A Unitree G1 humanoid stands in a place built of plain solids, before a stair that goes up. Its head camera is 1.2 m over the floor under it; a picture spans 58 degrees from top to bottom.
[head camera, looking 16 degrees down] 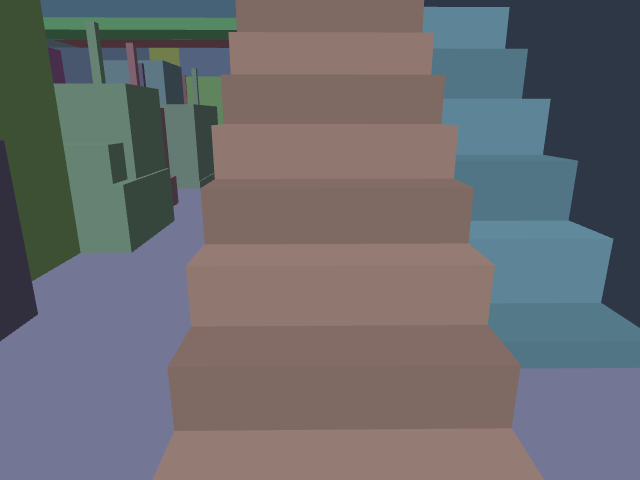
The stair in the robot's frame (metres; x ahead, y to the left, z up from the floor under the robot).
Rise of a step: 0.19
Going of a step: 0.22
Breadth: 0.91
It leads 1 degrees to the left of straight ahead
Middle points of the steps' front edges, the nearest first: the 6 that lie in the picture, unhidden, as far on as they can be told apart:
0.98 -0.06 0.58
1.20 -0.06 0.78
1.42 -0.06 0.97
1.64 -0.06 1.17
1.87 -0.05 1.36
2.09 -0.05 1.56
